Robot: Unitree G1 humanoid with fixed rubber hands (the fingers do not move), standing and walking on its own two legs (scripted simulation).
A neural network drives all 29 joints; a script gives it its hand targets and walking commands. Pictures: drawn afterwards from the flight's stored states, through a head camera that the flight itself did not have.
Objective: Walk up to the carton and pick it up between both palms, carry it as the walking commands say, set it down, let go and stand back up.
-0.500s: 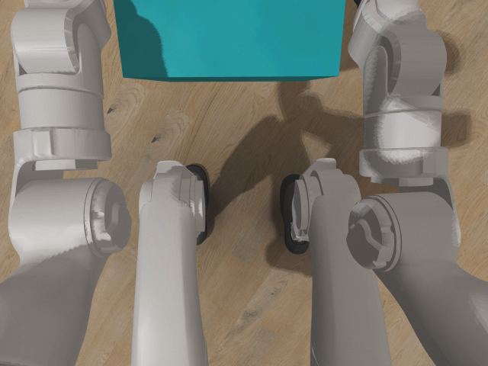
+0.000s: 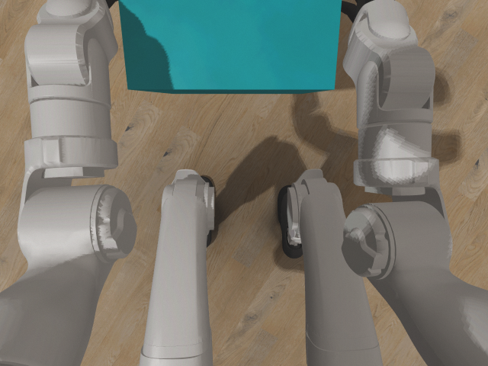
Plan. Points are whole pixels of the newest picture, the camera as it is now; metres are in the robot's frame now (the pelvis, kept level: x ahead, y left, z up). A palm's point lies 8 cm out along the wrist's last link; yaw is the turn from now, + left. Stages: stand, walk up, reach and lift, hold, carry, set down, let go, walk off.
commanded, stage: reach and lift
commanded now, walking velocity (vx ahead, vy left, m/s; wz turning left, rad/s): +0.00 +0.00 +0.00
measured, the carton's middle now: out of the picture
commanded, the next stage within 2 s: none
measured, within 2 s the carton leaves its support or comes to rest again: neither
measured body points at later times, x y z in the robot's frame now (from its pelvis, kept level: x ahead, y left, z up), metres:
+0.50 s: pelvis +0.00 +0.00 +0.06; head +0.29 +0.00 +0.40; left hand +0.55 +0.18 +0.03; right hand +0.52 -0.13 +0.02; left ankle +0.18 +0.14 -0.50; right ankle +0.15 -0.12 -0.50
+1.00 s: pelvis +0.01 +0.00 +0.12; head +0.26 +0.00 +0.49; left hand +0.52 +0.18 +0.10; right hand +0.50 -0.13 +0.09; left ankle +0.18 +0.14 -0.50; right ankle +0.15 -0.12 -0.50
